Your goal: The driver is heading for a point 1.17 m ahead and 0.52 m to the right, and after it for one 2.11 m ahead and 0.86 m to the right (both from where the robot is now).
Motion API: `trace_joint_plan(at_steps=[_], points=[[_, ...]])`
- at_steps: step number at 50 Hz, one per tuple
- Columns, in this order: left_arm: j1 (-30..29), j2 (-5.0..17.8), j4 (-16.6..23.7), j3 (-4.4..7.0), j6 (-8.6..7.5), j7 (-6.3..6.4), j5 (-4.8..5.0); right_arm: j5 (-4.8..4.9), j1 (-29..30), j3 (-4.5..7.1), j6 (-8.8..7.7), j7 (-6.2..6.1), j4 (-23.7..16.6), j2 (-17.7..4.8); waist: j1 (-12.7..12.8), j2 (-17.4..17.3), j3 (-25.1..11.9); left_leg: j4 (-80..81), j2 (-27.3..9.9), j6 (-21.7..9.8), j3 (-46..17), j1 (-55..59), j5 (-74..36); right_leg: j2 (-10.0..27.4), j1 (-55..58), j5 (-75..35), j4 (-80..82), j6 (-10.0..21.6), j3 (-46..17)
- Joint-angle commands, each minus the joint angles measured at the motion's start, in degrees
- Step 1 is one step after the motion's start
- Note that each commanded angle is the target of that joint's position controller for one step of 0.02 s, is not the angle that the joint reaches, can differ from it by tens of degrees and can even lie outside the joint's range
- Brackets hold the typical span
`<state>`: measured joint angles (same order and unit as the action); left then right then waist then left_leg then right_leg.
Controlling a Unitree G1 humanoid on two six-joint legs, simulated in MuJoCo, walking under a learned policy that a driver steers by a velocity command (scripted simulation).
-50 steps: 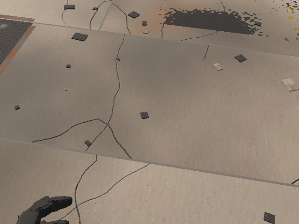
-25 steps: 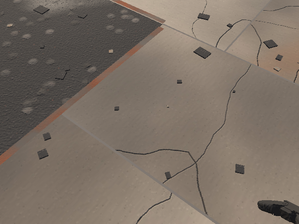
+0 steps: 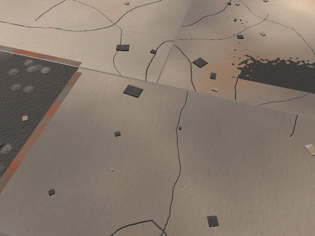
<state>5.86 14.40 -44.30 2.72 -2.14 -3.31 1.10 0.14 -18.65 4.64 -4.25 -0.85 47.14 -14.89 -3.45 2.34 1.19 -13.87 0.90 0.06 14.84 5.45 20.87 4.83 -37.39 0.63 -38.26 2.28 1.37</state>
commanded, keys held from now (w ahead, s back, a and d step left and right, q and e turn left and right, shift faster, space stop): w+e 1.00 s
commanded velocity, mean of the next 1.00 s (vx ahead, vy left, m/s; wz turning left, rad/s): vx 0.50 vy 0.00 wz -0.57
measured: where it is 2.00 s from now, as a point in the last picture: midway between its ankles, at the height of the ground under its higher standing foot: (256, 130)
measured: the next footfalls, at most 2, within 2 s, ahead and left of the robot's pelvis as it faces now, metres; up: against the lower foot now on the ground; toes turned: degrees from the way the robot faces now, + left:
right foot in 0.08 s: +0.22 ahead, -0.11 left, +0.00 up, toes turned -6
left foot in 0.54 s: +0.52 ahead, +0.04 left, +0.00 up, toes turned -23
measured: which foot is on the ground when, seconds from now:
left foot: down 0.00-0.08, up 0.10-0.52, down 0.54-1.00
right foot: up 0.00-0.06, down 0.08-0.54, up 0.56-1.00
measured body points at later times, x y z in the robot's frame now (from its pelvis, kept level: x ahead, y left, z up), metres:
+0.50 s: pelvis +0.30 -0.03 +0.01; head +0.33 -0.05 +0.45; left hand +0.43 +0.24 -0.10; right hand +0.46 -0.32 -0.07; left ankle +0.49 +0.07 -0.71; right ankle +0.18 -0.10 -0.73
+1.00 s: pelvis +0.54 -0.12 +0.00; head +0.57 -0.15 +0.45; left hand +0.86 -0.06 -0.07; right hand +0.38 -0.37 -0.12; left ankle +0.49 +0.06 -0.73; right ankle +0.60 -0.32 -0.70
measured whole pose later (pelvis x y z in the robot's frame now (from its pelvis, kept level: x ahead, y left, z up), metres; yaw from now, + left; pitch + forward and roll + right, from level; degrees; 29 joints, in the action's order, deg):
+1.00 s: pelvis +0.54 -0.12 +0.00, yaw -36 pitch +2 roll +2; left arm 4.9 15.8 -34.3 3.4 -1.0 -2.9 1.4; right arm 0.8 -18.8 4.4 -4.1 -0.2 48.0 -17.4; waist -5.5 1.9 2.3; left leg -15.4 -1.1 1.8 12.8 3.8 20.6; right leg 4.6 -36.8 3.7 -39.0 1.9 0.6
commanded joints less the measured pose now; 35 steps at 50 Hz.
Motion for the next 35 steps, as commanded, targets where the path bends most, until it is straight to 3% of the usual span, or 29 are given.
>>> trace_joint_plan(at_steps=[1,2,3,4,5,6,7,8,9,10,11,13,15,18,21,23,25,26,27,28,29,30,31,32,33,35], points=[[-3.9,5.3,6.4,1.50,-0.74,-0.88,0.21,0.74,0.8,2.95,0.88,-0.84,-2.7,-11.8,2.1,-7.1,1.1,-5.8,-17.8,-7.0,-2.6,1.9,-55.6,-3.6,1.4,7.8,1.0,3.1,4.6],[0.5,7.0,5.8,2.41,-0.57,-0.80,0.41,0.88,1.5,3.07,1.41,-1.08,-3.0,-12.6,4.8,-8.2,-1.8,-12.6,-17.3,-6.2,-2.1,1.8,-64.2,-6.0,7.4,10.6,0.7,4.5,6.0],[8.4,9.7,4.2,3.95,-0.51,-0.36,0.56,1.19,2.7,2.98,1.76,-1.22,-3.2,-12.9,9.5,-7.8,-6.0,-23.4,-15.6,-4.7,-1.0,-1.6,-65.3,-8.4,18.7,8.7,3.9,6.5,6.4],[17.3,14.0,2.3,5.95,-0.05,0.77,0.41,0.86,2.6,2.43,1.32,-1.42,-3.7,-11.9,13.7,-4.2,-11.0,-39.2,-13.2,-2.0,-0.8,-13.1,-51.9,-6.3,35.7,5.6,6.6,9.2,-0.4],[17.5,20.6,2.1,7.12,-0.09,1.48,0.63,-1.51,-3.5,-0.32,-0.20,-0.48,-6.6,-2.6,6.9,12.5,-15.1,-61.3,-1.7,2.3,-4.5,-40.4,5.7,9.2,56.4,9.7,9.2,19.9,-31.5],[19.4,17.4,4.0,5.89,-0.89,1.25,0.04,0.47,0.9,-0.60,-2.85,0.43,-7.6,-5.4,10.0,6.9,-24.7,-69.3,2.1,1.6,-19.3,-48.4,14.0,14.6,62.7,16.9,19.1,24.1,-50.5],[17.9,13.8,3.7,4.98,-1.44,1.19,-0.38,2.71,7.3,0.21,-4.15,1.06,-9.2,-8.4,11.6,3.5,-17.2,-68.6,-1.2,0.0,-21.3,-53.7,9.0,13.2,58.7,14.6,21.1,20.5,-42.6],[14.3,11.8,4.1,4.42,-1.81,1.26,0.10,2.31,8.6,-0.16,-4.78,0.89,-9.7,-7.9,9.1,-0.4,-11.2,-63.3,-3.8,-1.0,-20.9,-52.9,4.0,10.7,50.2,10.6,20.8,18.3,-35.3],[10.0,9.5,4.9,3.74,-1.84,1.35,0.23,0.64,8.9,0.13,-4.76,0.42,-9.0,-8.2,6.4,-2.9,-7.0,-58.0,-5.8,-0.8,-20.4,-49.3,1.4,8.4,41.2,4.7,21.2,16.5,-29.4],[7.5,8.2,6.1,3.19,-1.92,1.64,-0.55,-0.16,7.7,0.67,-4.15,0.31,-8.8,-9.0,4.2,-1.8,-5.8,-55.3,-7.0,-0.4,-20.7,-44.6,-0.4,7.0,34.8,-0.6,22.3,16.2,-25.9],[6.5,8.0,6.9,3.10,-1.91,1.82,-0.84,-0.45,6.8,0.88,-3.34,0.37,-8.8,-8.9,3.0,-1.3,-5.1,-53.2,-7.3,0.2,-20.5,-42.0,-1.1,6.0,31.2,-2.8,23.5,16.2,-24.5],[6.7,9.3,7.0,3.43,-2.08,2.40,-0.54,-0.84,6.6,0.52,-2.11,0.30,-9.0,-7.3,2.1,-1.5,-3.8,-47.5,-7.3,1.9,-19.0,-40.5,-2.7,4.8,26.1,-7.2,24.7,16.0,-20.9],[8.1,11.0,6.7,3.91,-1.98,3.21,-0.29,-1.13,10.2,-0.23,-1.56,0.19,-10.4,-5.6,3.0,-1.0,-2.4,-39.6,-6.3,3.4,-17.7,-40.2,-8.7,2.8,22.7,-8.5,25.2,14.8,-17.3],[10.2,11.4,6.2,4.10,-1.33,3.87,0.24,-0.88,16.7,-1.08,-1.81,0.72,-11.6,-4.1,5.8,1.5,-1.9,-25.2,-3.3,4.0,-16.9,-36.0,-21.6,-0.7,20.6,-3.0,23.8,11.4,-14.2],[13.4,11.5,5.4,4.14,-0.68,4.00,0.50,0.18,20.9,-0.87,-2.38,1.52,-12.8,-5.2,7.8,2.8,-2.1,-18.4,-1.1,3.8,-17.5,-33.6,-24.9,0.5,23.0,2.3,21.4,10.3,-17.7],[14.4,10.9,5.2,4.05,-0.33,4.14,0.58,0.39,21.2,-0.23,-2.90,1.99,-13.2,-6.8,7.5,3.4,-2.3,-15.2,-0.8,2.7,-18.9,-32.9,-22.2,2.0,26.7,5.2,18.2,9.5,-21.7],[13.4,10.9,5.6,4.16,-0.10,4.26,0.34,0.58,18.5,0.54,-3.51,2.17,-12.8,-8.1,5.5,5.2,-2.5,-13.7,-0.7,0.9,-19.0,-29.5,-17.7,2.9,28.4,5.2,14.8,8.4,-24.9],[12.4,9.9,6.1,3.86,-0.03,4.24,0.25,0.47,14.3,1.16,-3.81,1.99,-11.7,-8.9,3.0,5.5,-3.8,-11.4,-0.6,-0.5,-18.1,-23.8,-17.8,1.5,27.8,3.6,11.5,7.2,-24.7],[12.0,7.3,6.9,2.96,-0.25,4.06,-0.08,-0.39,8.2,2.03,-4.16,1.61,-10.8,-10.8,-0.1,4.0,-8.6,-12.0,-4.5,-3.0,-20.9,-13.0,-17.1,-1.5,24.8,2.9,2.4,5.2,-22.0],[13.3,3.8,8.2,1.64,-0.44,4.07,-1.34,-0.97,-0.7,2.81,-3.99,1.06,-10.2,-14.2,-2.7,-4.7,-17.0,-12.3,-15.3,-6.4,-32.4,1.8,-14.3,-6.2,16.7,16.5,-14.6,2.6,-15.7],[21.1,3.0,10.0,1.17,-1.03,3.99,1.11,-1.35,-3.3,3.59,-3.21,1.74,-7.8,-17.7,1.9,-25.5,-20.4,-5.0,-25.9,-15.4,-61.1,13.9,2.2,-10.4,-3.4,35.3,-30.8,0.0,-11.0],[19.4,9.4,7.8,2.32,-0.82,4.22,1.65,-0.28,-0.8,2.25,-2.98,1.82,-9.4,-11.3,0.1,-15.6,-14.3,-2.7,-24.6,-13.9,-60.1,9.9,13.5,-5.9,-9.0,31.0,-37.1,-0.9,-12.6],[13.1,11.7,8.7,3.02,-0.44,4.10,0.97,-0.04,1.4,1.37,-2.51,1.43,-9.7,-8.3,-1.3,-10.1,-8.0,-2.7,-22.0,-11.3,-49.4,3.3,10.3,-4.2,-9.9,25.5,-38.1,-1.3,-10.7],[10.5,10.7,9.2,2.99,-0.13,4.11,0.29,-0.60,3.7,0.84,-2.15,1.37,-9.9,-7.6,-0.2,-6.2,-4.9,-2.0,-19.5,-10.2,-42.3,-3.3,2.0,-2.3,-7.6,21.7,-36.8,-1.5,-9.5],[8.9,10.0,10.0,3.14,-0.10,3.86,-0.14,-0.81,5.3,0.50,-1.93,1.28,-9.3,-6.5,0.7,-6.2,-2.3,-0.9,-17.4,-10.1,-37.2,-7.7,-4.0,-0.9,-6.5,19.3,-34.0,-1.7,-9.6],[9.8,7.8,10.3,2.96,0.40,3.23,0.64,-0.88,5.9,0.27,-2.27,1.06,-8.5,-5.8,2.3,-8.9,-1.5,1.7,-15.2,-9.7,-29.9,-11.9,-9.7,1.0,-3.0,17.2,-31.1,-1.8,-8.4]])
